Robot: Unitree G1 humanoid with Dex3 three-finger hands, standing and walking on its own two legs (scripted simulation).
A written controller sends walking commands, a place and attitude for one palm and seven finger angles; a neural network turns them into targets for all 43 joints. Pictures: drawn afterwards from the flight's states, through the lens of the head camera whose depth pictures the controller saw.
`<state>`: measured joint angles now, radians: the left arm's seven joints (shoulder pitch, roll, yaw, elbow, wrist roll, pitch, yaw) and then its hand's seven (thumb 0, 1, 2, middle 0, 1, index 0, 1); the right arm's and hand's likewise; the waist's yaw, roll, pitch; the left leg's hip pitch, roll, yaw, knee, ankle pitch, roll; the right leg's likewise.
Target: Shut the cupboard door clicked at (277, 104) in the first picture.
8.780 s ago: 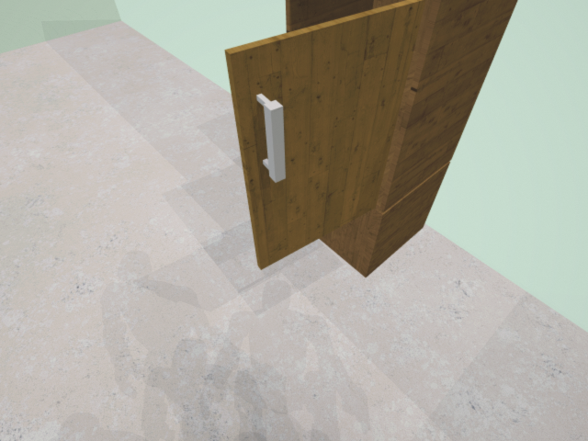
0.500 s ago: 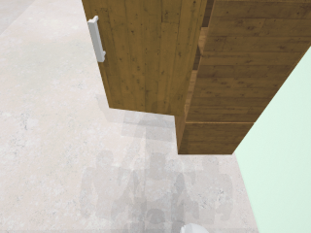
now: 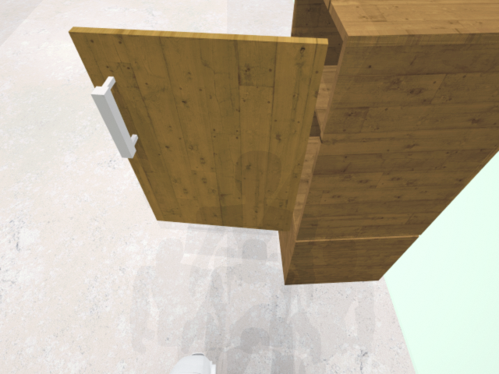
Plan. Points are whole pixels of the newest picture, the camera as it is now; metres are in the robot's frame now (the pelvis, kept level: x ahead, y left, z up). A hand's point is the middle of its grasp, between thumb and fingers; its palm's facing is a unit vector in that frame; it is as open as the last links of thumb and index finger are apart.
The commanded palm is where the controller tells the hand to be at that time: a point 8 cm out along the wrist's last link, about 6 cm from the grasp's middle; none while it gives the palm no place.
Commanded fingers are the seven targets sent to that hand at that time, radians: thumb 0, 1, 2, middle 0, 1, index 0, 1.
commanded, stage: come to a stop and stand still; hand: left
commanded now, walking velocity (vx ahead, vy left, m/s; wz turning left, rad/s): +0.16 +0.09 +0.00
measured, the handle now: (119, 119) +0.54 +0.29 +0.08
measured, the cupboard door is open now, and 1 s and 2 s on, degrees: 82 82 82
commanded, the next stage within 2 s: look again from close up in 1.00 s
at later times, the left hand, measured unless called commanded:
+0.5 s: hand (120, 370) +0.15 +0.26 -0.19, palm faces +0.00 -0.97 -0.22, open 7.4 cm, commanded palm none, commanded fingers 0.00 0.90 0.90 -0.20 -0.30 -0.20 -0.30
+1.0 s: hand out of the picture +0.10 +0.17 -0.19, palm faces -0.02 -0.98 -0.17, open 7.2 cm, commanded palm none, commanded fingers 0.00 0.90 0.90 -0.20 -0.30 -0.20 -0.30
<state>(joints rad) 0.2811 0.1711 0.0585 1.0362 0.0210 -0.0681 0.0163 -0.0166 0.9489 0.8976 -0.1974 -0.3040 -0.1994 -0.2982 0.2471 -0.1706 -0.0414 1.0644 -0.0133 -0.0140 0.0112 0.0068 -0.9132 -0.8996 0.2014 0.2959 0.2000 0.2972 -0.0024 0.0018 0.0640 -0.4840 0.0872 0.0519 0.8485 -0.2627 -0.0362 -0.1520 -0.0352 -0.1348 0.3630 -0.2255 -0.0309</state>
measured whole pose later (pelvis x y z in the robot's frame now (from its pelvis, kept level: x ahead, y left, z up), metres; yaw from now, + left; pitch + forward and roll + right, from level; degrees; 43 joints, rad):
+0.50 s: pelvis +0.07 +0.06 -0.01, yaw -4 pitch +0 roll -2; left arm 0.18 0.23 0.08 0.96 0.02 0.07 0.03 0.00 0.91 0.90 -0.19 -0.30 -0.20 -0.30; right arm 0.10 -0.16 -0.04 1.00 -0.02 0.01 -0.05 -0.01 -0.92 -0.90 0.21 0.30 0.21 0.30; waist 0.01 -0.02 0.09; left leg -0.32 0.09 0.14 0.50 -0.18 0.04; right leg -0.47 -0.02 0.01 1.09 -0.46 0.04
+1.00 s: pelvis +0.05 +0.00 -0.01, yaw -3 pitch +0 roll -1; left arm 0.21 0.19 0.02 1.05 0.01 0.02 0.03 0.00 0.94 0.90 -0.20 -0.30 -0.20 -0.30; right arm 0.26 -0.13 -0.02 1.11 -0.01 0.01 -0.03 0.01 -0.91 -0.90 0.20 0.30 0.20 0.30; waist 0.00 -0.04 0.04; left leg -0.22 0.02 0.04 0.51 -0.28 0.01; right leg -0.19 -0.03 -0.05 0.47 -0.28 0.02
